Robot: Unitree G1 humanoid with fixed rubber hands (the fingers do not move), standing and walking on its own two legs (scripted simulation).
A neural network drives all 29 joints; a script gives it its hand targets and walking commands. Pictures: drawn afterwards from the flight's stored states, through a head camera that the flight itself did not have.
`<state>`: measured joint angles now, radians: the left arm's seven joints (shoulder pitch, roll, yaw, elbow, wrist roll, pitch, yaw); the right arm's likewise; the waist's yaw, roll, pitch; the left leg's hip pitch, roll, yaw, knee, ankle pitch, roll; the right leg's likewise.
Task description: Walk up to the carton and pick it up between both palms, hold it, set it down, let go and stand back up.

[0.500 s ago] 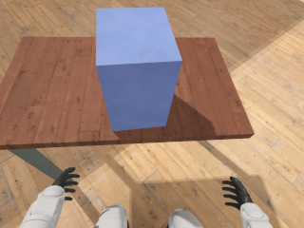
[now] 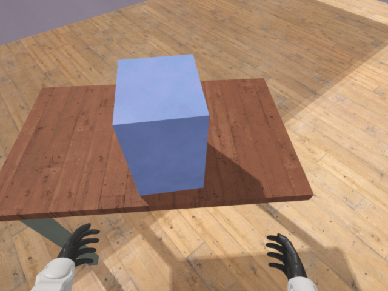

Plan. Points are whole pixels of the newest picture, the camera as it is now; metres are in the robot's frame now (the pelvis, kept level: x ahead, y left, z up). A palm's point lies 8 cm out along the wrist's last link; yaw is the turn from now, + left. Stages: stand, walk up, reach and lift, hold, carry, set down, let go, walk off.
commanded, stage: reach and lift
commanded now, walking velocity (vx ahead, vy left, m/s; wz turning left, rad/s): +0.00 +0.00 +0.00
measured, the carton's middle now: (164, 129) +0.46 +0.08 +0.05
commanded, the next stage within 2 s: none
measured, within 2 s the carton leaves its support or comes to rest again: neither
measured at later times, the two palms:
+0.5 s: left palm (60, 257) +0.18 +0.27 -0.02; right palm (278, 258) +0.19 -0.16 -0.04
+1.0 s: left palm (65, 237) +0.21 +0.25 +0.01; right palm (267, 228) +0.24 -0.14 +0.00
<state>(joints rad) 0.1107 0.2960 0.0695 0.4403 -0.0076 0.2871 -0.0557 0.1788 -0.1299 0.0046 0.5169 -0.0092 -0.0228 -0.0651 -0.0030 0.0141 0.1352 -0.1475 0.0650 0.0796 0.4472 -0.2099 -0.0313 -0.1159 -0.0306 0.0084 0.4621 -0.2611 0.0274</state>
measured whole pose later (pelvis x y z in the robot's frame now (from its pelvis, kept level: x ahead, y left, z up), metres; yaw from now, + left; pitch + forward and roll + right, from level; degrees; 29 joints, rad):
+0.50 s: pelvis +0.02 +0.01 +0.01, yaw -1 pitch -4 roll +0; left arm 0.26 0.27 0.05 0.25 -0.09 0.08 -0.03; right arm 0.32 -0.09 0.06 0.35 0.06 -0.13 -0.07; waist 0.08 0.00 0.09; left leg -0.07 0.05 0.09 0.33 -0.18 -0.02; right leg -0.03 -0.04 0.02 0.31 -0.21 0.03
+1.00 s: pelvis +0.03 +0.01 +0.01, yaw -1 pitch -3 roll +0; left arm 0.24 0.24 0.04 0.18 -0.12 -0.07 -0.05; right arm 0.27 -0.06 0.10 0.28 0.09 -0.23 -0.11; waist 0.11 -0.01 0.08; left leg -0.07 0.06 0.09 0.32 -0.18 -0.03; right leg -0.02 -0.02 0.02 0.28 -0.20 0.03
